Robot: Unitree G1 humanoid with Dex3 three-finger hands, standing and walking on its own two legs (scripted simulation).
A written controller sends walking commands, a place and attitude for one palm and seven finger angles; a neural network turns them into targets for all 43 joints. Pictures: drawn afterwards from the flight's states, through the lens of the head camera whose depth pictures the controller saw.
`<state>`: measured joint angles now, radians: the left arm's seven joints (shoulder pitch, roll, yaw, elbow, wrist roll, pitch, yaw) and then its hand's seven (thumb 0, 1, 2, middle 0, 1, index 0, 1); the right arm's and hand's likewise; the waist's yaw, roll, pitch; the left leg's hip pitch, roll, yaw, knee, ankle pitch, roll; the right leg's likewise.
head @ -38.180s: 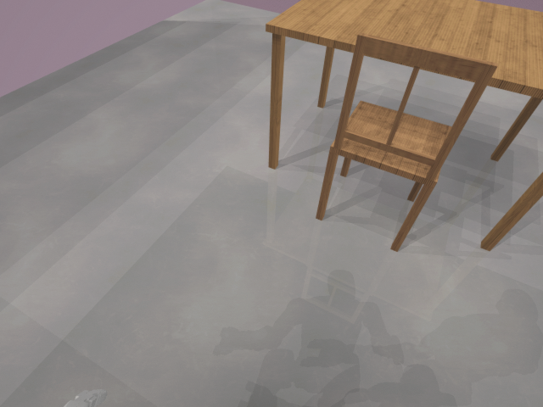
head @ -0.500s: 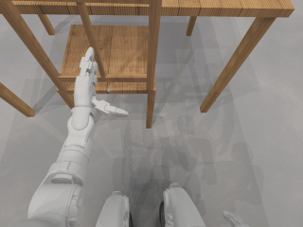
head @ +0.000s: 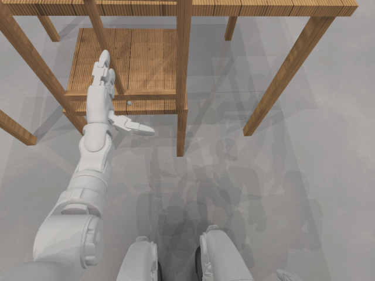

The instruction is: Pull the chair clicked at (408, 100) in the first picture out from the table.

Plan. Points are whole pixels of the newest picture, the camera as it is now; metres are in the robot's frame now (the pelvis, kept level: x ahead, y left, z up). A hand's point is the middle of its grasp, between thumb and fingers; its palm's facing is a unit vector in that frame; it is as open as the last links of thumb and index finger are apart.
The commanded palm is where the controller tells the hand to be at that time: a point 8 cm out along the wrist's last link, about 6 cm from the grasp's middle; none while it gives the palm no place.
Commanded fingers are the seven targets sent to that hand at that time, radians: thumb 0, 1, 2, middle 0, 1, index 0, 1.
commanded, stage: push the fingers through the gap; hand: left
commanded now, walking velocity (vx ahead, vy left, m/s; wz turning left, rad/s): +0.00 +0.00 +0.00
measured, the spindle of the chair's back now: (108, 55) +0.62 +0.14 +0.02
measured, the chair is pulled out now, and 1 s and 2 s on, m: -0.12 -0.12 -0.12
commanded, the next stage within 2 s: hook a spindle and tug to test in 0.16 s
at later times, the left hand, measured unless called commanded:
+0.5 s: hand (129, 102) +0.48 +0.09 +0.03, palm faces -0.04 -1.00 -0.03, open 16.3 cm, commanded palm +0.46 +0.14 +0.03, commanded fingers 0.00 -0.50 0.30 -0.29 -0.79 -0.29 -0.79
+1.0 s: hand (133, 102) +0.48 +0.08 +0.03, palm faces -0.04 -1.00 -0.03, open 7.9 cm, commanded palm +0.46 +0.13 +0.03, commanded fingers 0.00 0.79 0.85 -0.50 -1.45 -0.50 -1.45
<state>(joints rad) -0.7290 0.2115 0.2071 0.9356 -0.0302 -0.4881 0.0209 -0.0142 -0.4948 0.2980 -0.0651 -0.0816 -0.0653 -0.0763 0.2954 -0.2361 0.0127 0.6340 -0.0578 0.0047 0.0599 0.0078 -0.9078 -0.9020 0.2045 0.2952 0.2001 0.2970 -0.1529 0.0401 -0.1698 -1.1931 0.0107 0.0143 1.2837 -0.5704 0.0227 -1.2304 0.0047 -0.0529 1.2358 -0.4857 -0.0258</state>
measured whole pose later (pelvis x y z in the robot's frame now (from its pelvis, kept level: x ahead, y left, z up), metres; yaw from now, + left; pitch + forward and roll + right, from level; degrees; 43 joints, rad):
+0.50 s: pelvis +0.00 +0.00 +0.00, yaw +0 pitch +28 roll -2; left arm -0.77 0.21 0.19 0.98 -0.02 -0.51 0.03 -0.01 -0.50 0.30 -0.14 -0.33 -0.14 -0.33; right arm 0.28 -0.24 0.02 0.64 -0.06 0.00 0.06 0.01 -0.91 -0.90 0.20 0.30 0.20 0.30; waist -0.15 0.04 -0.17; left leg -1.21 0.00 0.01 1.30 -0.57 0.03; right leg -1.24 0.00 -0.06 1.25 -0.49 -0.02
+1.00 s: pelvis +0.00 +0.01 +0.00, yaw +0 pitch +28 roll -2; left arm -0.75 0.19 0.18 0.94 -0.01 -0.49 0.06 -0.01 0.26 0.62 -0.49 -1.39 -0.49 -1.39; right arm 0.28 -0.23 0.01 0.64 -0.07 0.02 0.06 0.01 -0.91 -0.90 0.21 0.30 0.20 0.30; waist -0.16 0.04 -0.17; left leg -1.20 0.01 0.01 1.29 -0.58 0.03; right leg -1.23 0.00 -0.05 1.24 -0.49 -0.02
